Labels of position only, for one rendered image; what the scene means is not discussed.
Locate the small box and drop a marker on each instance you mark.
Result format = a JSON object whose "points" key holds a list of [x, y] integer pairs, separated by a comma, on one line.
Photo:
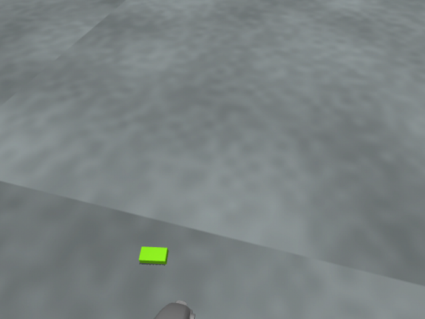
{"points": [[153, 255]]}

